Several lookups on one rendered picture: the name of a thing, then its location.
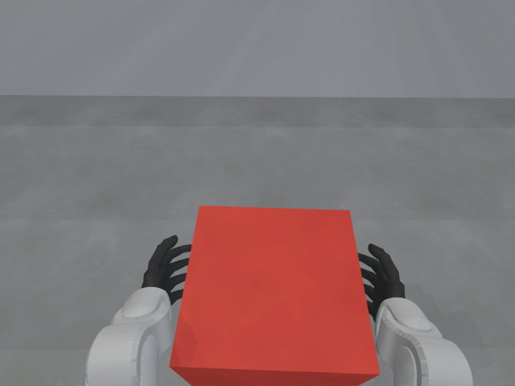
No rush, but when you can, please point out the left robot forearm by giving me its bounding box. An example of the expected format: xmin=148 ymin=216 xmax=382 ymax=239
xmin=85 ymin=287 xmax=173 ymax=386

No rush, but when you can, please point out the right robot hand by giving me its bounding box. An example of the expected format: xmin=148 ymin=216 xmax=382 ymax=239
xmin=358 ymin=244 xmax=405 ymax=322

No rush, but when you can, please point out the right robot forearm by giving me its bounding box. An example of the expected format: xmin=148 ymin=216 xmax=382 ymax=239
xmin=374 ymin=298 xmax=473 ymax=386

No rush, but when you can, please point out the carton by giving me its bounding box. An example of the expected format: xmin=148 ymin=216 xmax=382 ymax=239
xmin=169 ymin=206 xmax=380 ymax=386

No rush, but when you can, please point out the left robot hand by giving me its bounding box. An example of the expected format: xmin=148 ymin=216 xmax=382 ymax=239
xmin=142 ymin=235 xmax=192 ymax=305

